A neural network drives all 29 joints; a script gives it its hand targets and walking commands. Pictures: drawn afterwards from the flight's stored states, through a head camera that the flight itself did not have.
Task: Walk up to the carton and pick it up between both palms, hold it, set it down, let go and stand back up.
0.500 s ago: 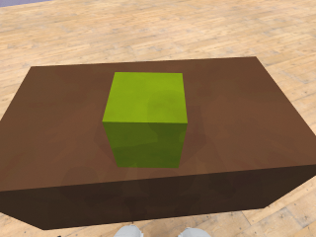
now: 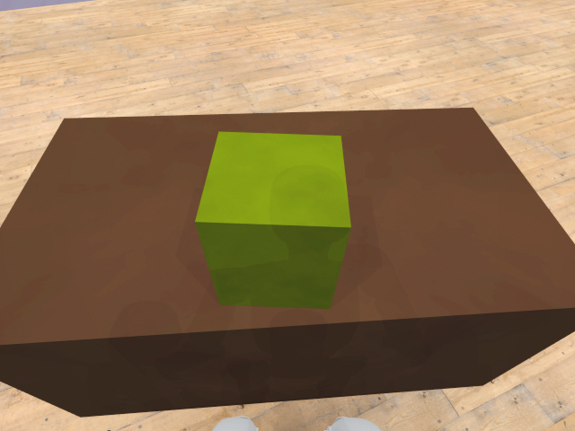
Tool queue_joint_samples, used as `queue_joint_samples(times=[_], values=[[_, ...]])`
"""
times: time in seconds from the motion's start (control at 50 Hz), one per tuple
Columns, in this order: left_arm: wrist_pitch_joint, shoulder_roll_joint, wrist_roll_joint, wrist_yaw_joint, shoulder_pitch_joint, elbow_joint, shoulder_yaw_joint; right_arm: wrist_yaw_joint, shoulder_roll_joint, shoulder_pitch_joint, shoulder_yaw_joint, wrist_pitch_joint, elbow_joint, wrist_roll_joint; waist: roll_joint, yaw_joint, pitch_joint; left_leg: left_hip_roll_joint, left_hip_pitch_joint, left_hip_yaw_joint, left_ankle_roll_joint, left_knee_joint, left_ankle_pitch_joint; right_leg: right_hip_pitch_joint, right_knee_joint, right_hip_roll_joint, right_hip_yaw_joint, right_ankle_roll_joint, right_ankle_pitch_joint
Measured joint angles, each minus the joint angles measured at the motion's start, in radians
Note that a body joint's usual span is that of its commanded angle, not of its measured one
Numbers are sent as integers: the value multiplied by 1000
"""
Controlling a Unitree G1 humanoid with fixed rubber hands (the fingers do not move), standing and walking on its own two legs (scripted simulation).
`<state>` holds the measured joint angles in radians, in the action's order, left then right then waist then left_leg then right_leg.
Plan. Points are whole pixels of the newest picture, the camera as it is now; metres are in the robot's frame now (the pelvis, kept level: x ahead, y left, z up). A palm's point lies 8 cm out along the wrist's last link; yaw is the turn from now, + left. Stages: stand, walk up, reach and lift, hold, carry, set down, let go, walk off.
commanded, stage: walk up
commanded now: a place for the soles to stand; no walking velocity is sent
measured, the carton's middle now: (277, 224) +0.46 +0.04 -0.02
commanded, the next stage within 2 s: none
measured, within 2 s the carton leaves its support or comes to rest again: neither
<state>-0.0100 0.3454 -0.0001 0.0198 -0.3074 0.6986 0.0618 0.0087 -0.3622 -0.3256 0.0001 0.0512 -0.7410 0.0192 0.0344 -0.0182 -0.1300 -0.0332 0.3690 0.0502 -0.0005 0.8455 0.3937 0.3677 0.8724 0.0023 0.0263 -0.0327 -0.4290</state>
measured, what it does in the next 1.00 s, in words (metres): stands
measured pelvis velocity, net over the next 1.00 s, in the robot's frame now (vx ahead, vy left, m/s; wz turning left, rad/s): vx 0.00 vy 0.00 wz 0.01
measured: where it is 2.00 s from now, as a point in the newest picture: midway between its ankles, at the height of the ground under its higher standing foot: outside the picture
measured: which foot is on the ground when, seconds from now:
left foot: down 0.00-1.00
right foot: down 0.00-1.00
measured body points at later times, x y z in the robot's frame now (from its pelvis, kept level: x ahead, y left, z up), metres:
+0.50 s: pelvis +0.00 +0.00 +0.00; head +0.02 +0.01 +0.45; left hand +0.08 +0.30 -0.11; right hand +0.10 -0.29 -0.10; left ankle +0.04 +0.13 -0.70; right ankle +0.03 -0.10 -0.70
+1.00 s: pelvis +0.00 +0.00 +0.00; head +0.02 +0.01 +0.45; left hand +0.08 +0.30 -0.11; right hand +0.11 -0.30 -0.10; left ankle +0.04 +0.13 -0.70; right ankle +0.03 -0.10 -0.70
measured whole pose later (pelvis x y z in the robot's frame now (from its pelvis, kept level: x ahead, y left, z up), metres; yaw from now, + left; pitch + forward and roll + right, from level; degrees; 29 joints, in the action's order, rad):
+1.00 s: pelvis +0.00 +0.00 +0.00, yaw +1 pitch -5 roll +1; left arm 0.01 0.35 0.00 0.02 -0.30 0.70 0.06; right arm 0.01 -0.36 -0.29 0.00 0.06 -0.74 0.01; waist 0.03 -0.03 -0.13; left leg -0.04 0.37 0.06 0.01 0.85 0.40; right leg 0.36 0.87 0.00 0.03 -0.04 -0.43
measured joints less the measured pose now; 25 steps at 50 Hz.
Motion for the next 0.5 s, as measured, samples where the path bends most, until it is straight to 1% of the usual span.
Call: queue_joint_samples(times=[0.1, 0.18, 0.3, 0.4, 0.5], values=[[15, 0, 0, 0, 0, 0, 0, 0, 0, 10, 0, 0, 0, -6, 5, -7, 0, 1, 0, 3, 4, 0, 2, 0, -1, -2, 0, -1, 4], [20, 0, 0, 0, 0, 0, 0, 0, 0, 26, 0, 0, 0, -10, 1, -3, 0, -1, 0, 3, 12, 0, 4, -1, -1, 0, 0, -2, 2], [8, 0, 0, 0, 6, 0, 0, 0, 0, 27, 0, 4, 0, -5, 2, -4, 0, -1, 0, 3, -3, 0, 4, -1, -1, -1, 1, -2, 3], [18, 0, 0, 0, 6, 0, 0, 0, 0, 29, 0, 4, 0, -7, 2, -13, 1, -2, 0, 4, 1, 0, 3, -1, -1, 0, 0, -2, 4], [13, 0, 0, 0, 6, 0, 0, 0, 0, 29, 0, 4, 0, -9, 2, -8, 2, -6, 0, 4, 5, 0, 1, -2, -1, 5, 0, -2, 5]])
